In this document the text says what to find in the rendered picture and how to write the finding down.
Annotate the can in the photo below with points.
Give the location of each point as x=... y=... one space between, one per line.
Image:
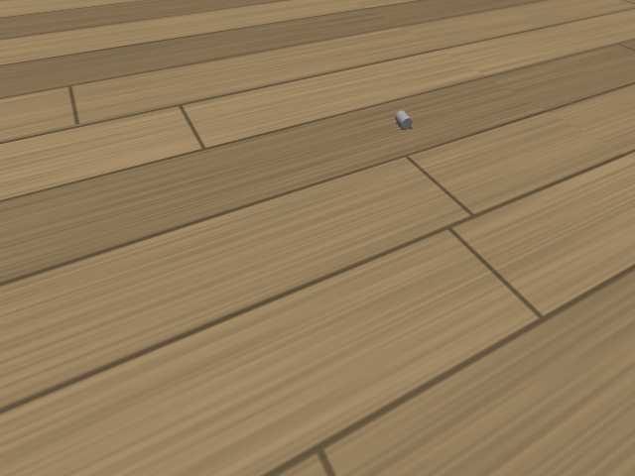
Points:
x=403 y=119

